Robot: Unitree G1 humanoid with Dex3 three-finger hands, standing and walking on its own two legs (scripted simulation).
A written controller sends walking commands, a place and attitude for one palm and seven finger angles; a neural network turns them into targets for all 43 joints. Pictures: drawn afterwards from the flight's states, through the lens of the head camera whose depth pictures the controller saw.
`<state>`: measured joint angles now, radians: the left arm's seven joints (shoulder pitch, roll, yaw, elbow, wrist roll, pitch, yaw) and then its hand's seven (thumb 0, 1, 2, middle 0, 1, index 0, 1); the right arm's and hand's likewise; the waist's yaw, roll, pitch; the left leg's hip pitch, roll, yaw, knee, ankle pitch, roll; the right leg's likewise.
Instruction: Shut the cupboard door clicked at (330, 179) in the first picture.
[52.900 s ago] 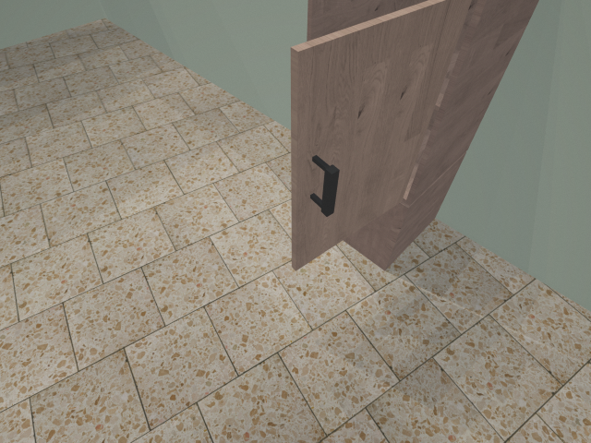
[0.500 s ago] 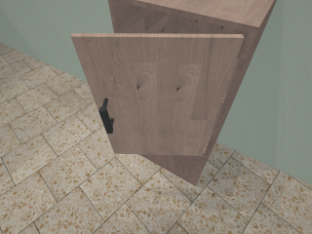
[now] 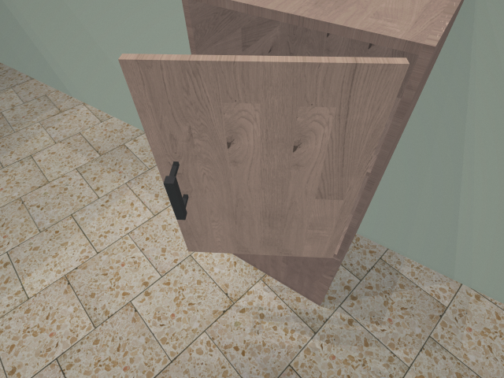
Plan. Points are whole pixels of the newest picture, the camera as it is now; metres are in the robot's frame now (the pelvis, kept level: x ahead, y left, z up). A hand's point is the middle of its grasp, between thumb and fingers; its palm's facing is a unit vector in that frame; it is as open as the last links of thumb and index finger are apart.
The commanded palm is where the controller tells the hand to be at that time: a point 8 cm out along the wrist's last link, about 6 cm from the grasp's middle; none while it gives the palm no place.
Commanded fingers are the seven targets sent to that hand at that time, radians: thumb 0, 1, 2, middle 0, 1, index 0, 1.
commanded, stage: come to a stop and stand still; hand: left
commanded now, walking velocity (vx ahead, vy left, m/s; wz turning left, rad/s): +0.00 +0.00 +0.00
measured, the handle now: (178, 191) +0.46 +0.19 -0.02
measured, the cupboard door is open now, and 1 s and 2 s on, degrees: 30 30 30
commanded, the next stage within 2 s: look again from close up in 0.88 s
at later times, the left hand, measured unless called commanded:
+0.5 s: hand out of the picture +0.02 +0.24 -0.16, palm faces -0.01 -0.96 -0.26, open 7.4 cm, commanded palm none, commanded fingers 0.00 0.90 0.90 -0.20 -0.30 -0.20 -0.30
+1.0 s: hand out of the picture -0.04 +0.28 -0.16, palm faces -0.01 -0.96 -0.28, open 7.4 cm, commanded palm none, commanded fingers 0.00 0.90 0.90 -0.20 -0.30 -0.20 -0.30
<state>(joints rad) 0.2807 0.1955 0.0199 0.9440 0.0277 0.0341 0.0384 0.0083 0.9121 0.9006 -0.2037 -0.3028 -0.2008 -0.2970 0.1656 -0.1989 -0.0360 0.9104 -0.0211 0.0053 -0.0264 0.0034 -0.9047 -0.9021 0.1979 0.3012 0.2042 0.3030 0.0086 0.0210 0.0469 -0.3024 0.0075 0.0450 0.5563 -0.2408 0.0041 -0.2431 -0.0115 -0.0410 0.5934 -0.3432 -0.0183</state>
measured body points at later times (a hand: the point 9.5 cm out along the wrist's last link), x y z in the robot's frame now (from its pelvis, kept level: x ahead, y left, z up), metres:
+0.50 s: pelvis -0.04 +0.02 +0.01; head -0.05 +0.04 +0.46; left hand +0.02 +0.29 -0.14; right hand -0.01 -0.24 -0.13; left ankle +0.03 +0.12 -0.73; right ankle -0.02 -0.10 -0.73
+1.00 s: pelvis -0.04 +0.05 +0.01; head -0.05 +0.06 +0.46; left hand -0.04 +0.33 -0.14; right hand +0.02 -0.23 -0.12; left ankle +0.03 +0.12 -0.73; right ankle -0.02 -0.10 -0.73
